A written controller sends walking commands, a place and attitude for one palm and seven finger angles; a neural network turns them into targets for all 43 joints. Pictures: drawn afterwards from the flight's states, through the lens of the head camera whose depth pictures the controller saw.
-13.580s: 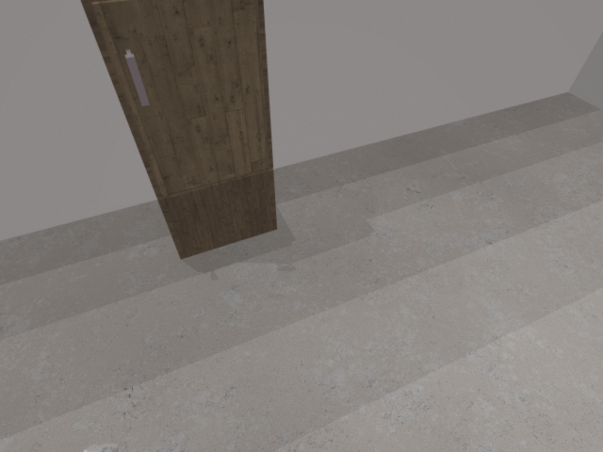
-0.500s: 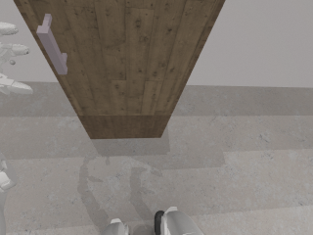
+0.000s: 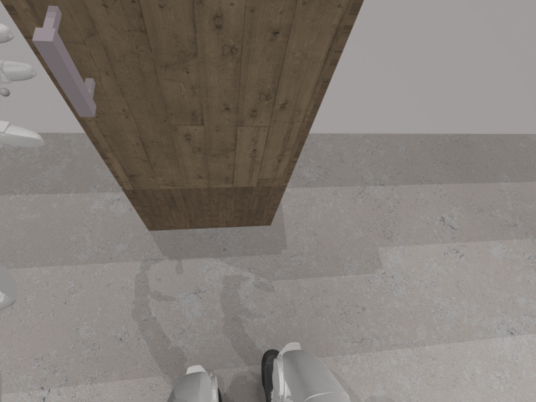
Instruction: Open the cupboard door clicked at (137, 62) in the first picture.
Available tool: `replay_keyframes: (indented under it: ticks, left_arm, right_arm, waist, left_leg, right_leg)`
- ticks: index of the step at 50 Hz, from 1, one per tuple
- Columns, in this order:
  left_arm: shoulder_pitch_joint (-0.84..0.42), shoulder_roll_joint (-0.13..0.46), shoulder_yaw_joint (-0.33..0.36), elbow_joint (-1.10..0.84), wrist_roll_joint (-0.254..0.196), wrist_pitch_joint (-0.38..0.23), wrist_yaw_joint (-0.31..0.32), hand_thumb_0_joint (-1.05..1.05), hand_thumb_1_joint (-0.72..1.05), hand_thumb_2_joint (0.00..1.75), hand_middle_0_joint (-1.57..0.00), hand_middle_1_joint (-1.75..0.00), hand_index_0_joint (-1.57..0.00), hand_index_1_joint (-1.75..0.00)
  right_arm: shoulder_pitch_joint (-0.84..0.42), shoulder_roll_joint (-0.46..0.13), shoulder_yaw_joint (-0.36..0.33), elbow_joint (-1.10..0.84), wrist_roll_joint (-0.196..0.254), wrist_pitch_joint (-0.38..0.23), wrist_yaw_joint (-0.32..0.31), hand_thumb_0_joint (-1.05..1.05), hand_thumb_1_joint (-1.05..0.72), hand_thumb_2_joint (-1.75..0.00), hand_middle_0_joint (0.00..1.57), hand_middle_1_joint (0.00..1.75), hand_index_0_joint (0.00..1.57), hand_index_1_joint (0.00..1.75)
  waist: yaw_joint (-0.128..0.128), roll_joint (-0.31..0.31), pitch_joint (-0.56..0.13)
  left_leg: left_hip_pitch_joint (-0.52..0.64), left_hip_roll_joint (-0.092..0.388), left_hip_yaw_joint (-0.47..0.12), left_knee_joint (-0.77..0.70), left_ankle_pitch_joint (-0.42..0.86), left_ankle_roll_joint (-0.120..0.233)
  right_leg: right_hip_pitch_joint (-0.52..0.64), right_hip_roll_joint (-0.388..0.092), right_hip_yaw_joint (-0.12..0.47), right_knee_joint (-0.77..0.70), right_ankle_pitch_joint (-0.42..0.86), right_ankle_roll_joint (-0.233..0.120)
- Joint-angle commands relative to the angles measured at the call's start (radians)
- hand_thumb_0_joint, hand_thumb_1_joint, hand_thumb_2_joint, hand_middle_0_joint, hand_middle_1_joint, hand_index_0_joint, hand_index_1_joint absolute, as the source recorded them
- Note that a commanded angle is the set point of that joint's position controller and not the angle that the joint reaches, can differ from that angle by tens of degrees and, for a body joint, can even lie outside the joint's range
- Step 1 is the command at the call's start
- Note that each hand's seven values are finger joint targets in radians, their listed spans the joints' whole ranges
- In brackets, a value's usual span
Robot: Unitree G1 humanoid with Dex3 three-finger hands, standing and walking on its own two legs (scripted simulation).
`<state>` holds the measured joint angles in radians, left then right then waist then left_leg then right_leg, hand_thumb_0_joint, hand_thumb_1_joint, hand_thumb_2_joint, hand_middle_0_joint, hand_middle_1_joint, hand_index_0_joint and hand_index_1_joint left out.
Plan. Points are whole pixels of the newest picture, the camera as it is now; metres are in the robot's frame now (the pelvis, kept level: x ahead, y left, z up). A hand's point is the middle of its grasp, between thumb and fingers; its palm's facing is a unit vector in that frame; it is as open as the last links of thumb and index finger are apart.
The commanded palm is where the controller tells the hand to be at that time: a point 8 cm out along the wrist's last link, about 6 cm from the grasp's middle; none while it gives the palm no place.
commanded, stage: slide the fingers in behind the handle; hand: left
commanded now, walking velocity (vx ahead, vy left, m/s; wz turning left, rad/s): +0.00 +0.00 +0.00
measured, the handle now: (71, 66) +0.55 +0.22 +0.09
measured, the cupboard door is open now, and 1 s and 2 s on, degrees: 0 0 0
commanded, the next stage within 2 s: close the thumb around the handle in 1.56 s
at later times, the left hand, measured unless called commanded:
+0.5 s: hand (37, 96) +0.50 +0.25 +0.09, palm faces -0.03 -1.00 -0.02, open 14.0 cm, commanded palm +0.49 +0.28 +0.09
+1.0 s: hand (69, 96) +0.51 +0.21 +0.09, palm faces -0.02 -1.00 -0.03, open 13.9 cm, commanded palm +0.49 +0.25 +0.09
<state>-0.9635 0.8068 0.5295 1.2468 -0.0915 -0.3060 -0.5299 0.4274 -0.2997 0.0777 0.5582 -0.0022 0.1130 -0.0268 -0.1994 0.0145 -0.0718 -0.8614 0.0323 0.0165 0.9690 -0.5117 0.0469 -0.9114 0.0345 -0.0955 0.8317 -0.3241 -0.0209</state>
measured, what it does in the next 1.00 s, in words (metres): stands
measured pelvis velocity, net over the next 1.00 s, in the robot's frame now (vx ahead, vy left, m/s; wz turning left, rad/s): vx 0.00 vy -0.01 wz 0.02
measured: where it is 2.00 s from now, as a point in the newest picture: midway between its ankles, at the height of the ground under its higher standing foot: outside the picture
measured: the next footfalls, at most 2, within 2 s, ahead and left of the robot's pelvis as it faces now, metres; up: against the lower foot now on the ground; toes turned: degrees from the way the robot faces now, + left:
none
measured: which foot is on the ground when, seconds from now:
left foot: down 0.00-1.00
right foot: down 0.00-1.00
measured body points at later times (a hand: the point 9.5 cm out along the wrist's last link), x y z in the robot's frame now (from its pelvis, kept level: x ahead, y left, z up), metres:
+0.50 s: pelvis +0.00 +0.00 +0.00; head +0.14 +0.03 +0.43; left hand +0.50 +0.30 +0.10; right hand +0.00 -0.27 -0.10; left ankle -0.04 +0.08 -0.68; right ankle +0.03 -0.11 -0.68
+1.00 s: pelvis +0.00 -0.01 +0.00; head +0.13 +0.02 +0.43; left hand +0.50 +0.27 +0.09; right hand +0.00 -0.27 -0.10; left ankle -0.04 +0.08 -0.68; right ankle +0.03 -0.11 -0.68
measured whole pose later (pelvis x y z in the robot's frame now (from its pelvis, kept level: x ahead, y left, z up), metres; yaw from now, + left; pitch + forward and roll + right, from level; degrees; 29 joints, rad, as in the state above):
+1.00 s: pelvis +0.00 -0.01 +0.00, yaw +1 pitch +21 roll -3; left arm -0.93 0.59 0.40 1.19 -0.10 -0.34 -0.35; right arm 0.43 -0.28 0.05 0.60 -0.01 0.08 -0.01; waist -0.18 0.03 -0.09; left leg -0.81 0.02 0.01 0.94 -0.50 0.04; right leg -0.87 0.02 -0.10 0.83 -0.33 -0.03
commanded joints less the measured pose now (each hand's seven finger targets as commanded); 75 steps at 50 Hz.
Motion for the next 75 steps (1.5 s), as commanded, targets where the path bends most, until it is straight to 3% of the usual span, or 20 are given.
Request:
replay_keyframes:
  ticks: [1,3,13,15,17,20,25,32,36,38,40,45,47,49,53,55,57,59,66,75]
  left_arm:
    - [-0.404,0.273,-0.001,-0.201,-0.047,-0.056,-0.016,0.00,-0.50,0.30,-0.30,-1.20,-0.30,-1.20]
    - [-0.402,0.268,-0.011,-0.209,-0.039,-0.046,-0.009,0.00,-0.50,0.30,-0.30,-1.20,-0.30,-1.20]
    - [-0.344,0.248,0.015,-0.286,-0.042,-0.064,0.053,0.00,-0.50,0.30,-0.30,-1.20,-0.30,-1.20]
    - [-0.344,0.231,0.002,-0.296,-0.044,-0.064,0.059,0.00,-0.50,0.30,-0.30,-1.20,-0.30,-1.20]
    - [-0.362,0.185,-0.035,-0.313,-0.046,-0.073,0.061,0.00,-0.50,0.30,-0.30,-1.20,-0.30,-1.20]
    - [-0.354,0.163,-0.036,-0.274,-0.050,-0.069,0.074,0.00,-0.50,0.30,-0.30,-1.20,-0.30,-1.20]
    - [-0.388,0.096,-0.082,-0.258,-0.041,-0.075,0.099,0.00,-0.50,0.30,-0.30,-1.20,-0.30,-1.20]
    - [-0.423,0.094,-0.074,-0.274,-0.024,-0.098,0.140,0.00,-0.50,0.30,-0.30,-1.20,-0.30,-1.20]
    - [-0.454,0.007,-0.135,-0.276,-0.030,-0.099,0.143,0.00,-0.50,0.30,-0.30,-1.20,-0.30,-1.20]
    - [-0.436,0.062,-0.082,-0.259,-0.034,-0.096,0.151,0.00,-0.50,0.30,-0.30,-1.20,-0.30,-1.20]
    - [-0.469,0.008,-0.131,-0.298,-0.030,-0.100,0.154,0.00,-0.50,0.30,-0.30,-1.20,-0.30,-1.20]
    - [-0.426,0.023,-0.108,-0.255,-0.030,-0.096,0.167,0.00,-0.50,0.30,-0.30,-1.20,-0.30,-1.20]
    - [-0.440,0.045,-0.093,-0.299,-0.026,-0.108,0.172,0.00,-0.50,0.30,-0.30,-1.20,-0.30,-1.20]
    - [-0.434,-0.012,-0.144,-0.282,-0.023,-0.104,0.171,0.00,-0.50,0.30,-0.30,-1.20,-0.30,-1.20]
    - [-0.444,0.028,-0.095,-0.301,-0.032,-0.114,0.189,0.00,-0.50,0.30,-0.30,-1.20,-0.30,-1.20]
    - [-0.440,-0.024,-0.136,-0.297,-0.025,-0.115,0.193,0.00,-0.50,0.30,-0.30,-1.20,-0.30,-1.20]
    - [-0.430,-0.010,-0.117,-0.318,-0.025,-0.127,0.202,0.00,-0.50,0.30,-0.30,-1.20,-0.30,-1.20]
    - [-0.380,0.011,-0.085,-0.284,-0.028,-0.120,0.214,0.00,-0.50,0.30,-0.30,-1.20,-0.30,-1.20]
    - [-0.368,0.054,-0.061,-0.312,-0.013,-0.127,0.218,0.00,-0.50,0.30,-0.30,-1.20,-0.30,-1.20]
    - [-0.386,-0.021,-0.117,-0.269,-0.038,-0.116,0.185,0.00,-0.50,0.30,-0.30,-1.20,-0.30,-1.20]
  right_arm:
    - [0.194,-0.203,-0.071,-0.031,0.001,-0.007,-0.012,0.00,-0.90,-0.90,0.20,0.30,0.20,0.30]
    - [0.202,-0.203,-0.073,-0.019,-0.001,-0.005,-0.010,0.00,-0.90,-0.90,0.20,0.30,0.20,0.30]
    - [0.195,-0.192,-0.083,-0.033,-0.007,-0.005,0.004,0.00,-0.90,-0.90,0.20,0.30,0.20,0.30]
    - [0.190,-0.192,-0.083,-0.037,-0.004,-0.004,0.006,0.00,-0.90,-0.90,0.20,0.30,0.20,0.30]
    - [0.180,-0.188,-0.082,-0.034,-0.002,-0.005,0.005,0.00,-0.90,-0.90,0.20,0.30,0.20,0.30]
    - [0.185,-0.189,-0.085,-0.026,-0.003,-0.008,0.004,0.00,-0.90,-0.90,0.20,0.30,0.20,0.30]
    - [0.181,-0.181,-0.085,-0.014,-0.006,-0.018,0.004,0.00,-0.90,-0.90,0.20,0.30,0.20,0.30]
    - [0.186,-0.175,-0.088,-0.009,-0.010,-0.025,0.008,0.00,-0.90,-0.90,0.20,0.30,0.20,0.30]
    - [0.182,-0.170,-0.089,-0.004,-0.009,-0.031,0.009,0.00,-0.90,-0.90,0.20,0.30,0.20,0.30]
    - [0.187,-0.176,-0.090,0.002,-0.010,-0.031,0.008,0.00,-0.90,-0.90,0.20,0.30,0.20,0.30]
    - [0.182,-0.167,-0.090,0.003,-0.011,-0.037,0.012,0.00,-0.90,-0.90,0.20,0.30,0.20,0.30]
    - [0.179,-0.168,-0.089,0.005,-0.009,-0.037,0.013,0.00,-0.90,-0.90,0.20,0.30,0.20,0.30]
    - [0.182,-0.169,-0.092,0.001,-0.011,-0.040,0.012,0.00,-0.90,-0.90,0.20,0.30,0.20,0.30]
    - [0.176,-0.162,-0.088,0.003,-0.009,-0.043,0.014,0.00,-0.90,-0.90,0.20,0.30,0.20,0.30]
    - [0.181,-0.167,-0.092,0.001,-0.011,-0.049,0.014,0.00,-0.90,-0.90,0.20,0.30,0.20,0.30]
    - [0.177,-0.159,-0.092,0.001,-0.011,-0.052,0.018,0.00,-0.90,-0.90,0.20,0.30,0.20,0.30]
    - [0.179,-0.160,-0.096,0.001,-0.012,-0.053,0.019,0.00,-0.90,-0.90,0.20,0.30,0.20,0.30]
    - [0.178,-0.161,-0.097,-0.002,-0.010,-0.051,0.021,0.00,-0.90,-0.90,0.20,0.30,0.20,0.30]
    - [0.165,-0.157,-0.092,-0.033,-0.006,-0.050,0.018,0.00,-0.90,-0.90,0.20,0.30,0.20,0.30]
    - [0.158,-0.160,-0.093,-0.016,-0.001,-0.057,0.012,0.00,-0.90,-0.90,0.20,0.30,0.20,0.30]
  waist:
    - [-0.006,0.175,-0.479]
    - [-0.004,0.234,-0.490]
    - [0.025,0.231,-0.529]
    - [0.018,0.180,-0.495]
    - [0.016,0.244,-0.491]
    - [0.007,0.166,-0.465]
    - [-0.003,0.168,-0.432]
    - [0.003,0.187,-0.505]
    - [-0.021,0.173,-0.472]
    - [-0.004,0.150,-0.503]
    - [-0.013,0.177,-0.510]
    - [-0.009,0.136,-0.458]
    - [0.003,0.167,-0.519]
    - [-0.008,0.169,-0.471]
    - [0.004,0.152,-0.521]
    - [-0.005,0.139,-0.490]
    - [0.011,0.178,-0.529]
    - [0.020,0.116,-0.497]
    - [0.039,0.125,-0.504]
    - [0.007,0.105,-0.442]
  left_leg:
    - [0.257,0.002,-0.087,-0.100,0.573,-0.025]
    - [0.301,0.005,-0.088,-0.101,0.591,-0.036]
    - [0.325,0.005,-0.079,-0.108,0.643,-0.039]
    - [0.302,0.005,-0.077,-0.118,0.610,-0.030]
    - [0.346,0.007,-0.083,-0.121,0.633,-0.042]
    - [0.325,0.006,-0.087,-0.127,0.593,-0.036]
    - [0.326,0.005,-0.094,-0.126,0.587,-0.041]
    - [0.352,0.004,-0.099,-0.112,0.636,-0.049]
    - [0.358,0.001,-0.103,-0.113,0.610,-0.043]
    - [0.340,0.000,-0.101,-0.113,0.598,-0.043]
    - [0.343,-0.003,-0.094,-0.114,0.588,-0.039]
    - [0.281,-0.007,-0.081,-0.122,0.524,-0.028]
    - [0.307,-0.010,-0.081,-0.122,0.545,-0.029]
    - [0.304,-0.010,-0.081,-0.126,0.533,-0.030]
    - [0.298,-0.013,-0.079,-0.127,0.526,-0.028]
    - [0.288,-0.013,-0.074,-0.128,0.517,-0.025]
    - [0.326,-0.012,-0.080,-0.125,0.561,-0.032]
    - [0.292,-0.012,-0.073,-0.130,0.549,-0.028]
    - [0.230,-0.024,-0.050,-0.137,0.506,-0.016]
    - [0.235,-0.019,-0.050,-0.145,0.437,-0.016]
  right_leg:
    - [0.318,0.024,0.066,-0.029,0.342,-0.014]
    - [0.277,0.022,0.063,-0.035,0.316,-0.012]
    - [0.336,0.024,0.065,-0.035,0.373,-0.015]
    - [0.351,0.025,0.066,-0.043,0.372,-0.010]
    - [0.308,0.024,0.062,-0.043,0.348,-0.013]
    - [0.308,0.024,0.059,-0.049,0.324,-0.010]
    - [0.273,0.020,0.056,-0.047,0.307,-0.010]
    - [0.286,0.017,0.059,-0.026,0.336,-0.011]
    - [0.260,0.018,0.056,-0.036,0.316,-0.012]
    - [0.292,0.017,0.061,-0.032,0.325,-0.010]
    - [0.299,0.015,0.064,-0.033,0.336,-0.010]
    - [0.327,0.014,0.070,-0.043,0.334,-0.009]
    - [0.348,0.013,0.074,-0.035,0.353,-0.012]
    - [0.323,0.012,0.071,-0.042,0.335,-0.011]
    - [0.361,0.011,0.076,-0.036,0.350,-0.012]
    - [0.352,0.010,0.075,-0.040,0.349,-0.009]
    - [0.355,0.011,0.075,-0.034,0.363,-0.013]
    - [0.375,0.012,0.074,-0.037,0.371,-0.011]
    - [0.455,0.005,0.096,-0.030,0.410,-0.015]
    - [0.387,0.006,0.092,-0.052,0.334,-0.005]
